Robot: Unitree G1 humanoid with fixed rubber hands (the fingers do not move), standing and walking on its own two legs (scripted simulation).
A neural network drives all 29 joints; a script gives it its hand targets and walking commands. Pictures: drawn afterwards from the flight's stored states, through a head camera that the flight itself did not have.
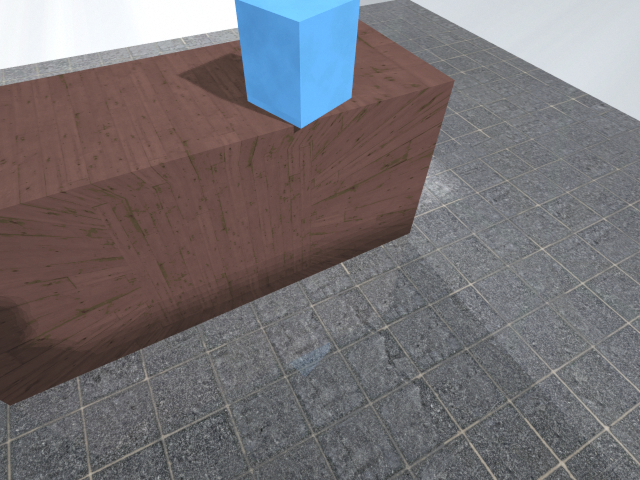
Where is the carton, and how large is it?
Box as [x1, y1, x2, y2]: [235, 0, 359, 128]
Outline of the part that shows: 235,0 248,101 301,128 351,96 359,0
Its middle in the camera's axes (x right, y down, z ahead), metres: -0.05 -0.49 +0.98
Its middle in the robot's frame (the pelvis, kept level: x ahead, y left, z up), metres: +1.06 +0.05 +0.04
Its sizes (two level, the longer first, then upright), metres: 0.210 0.200 0.250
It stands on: a pedestal, 0.69 m high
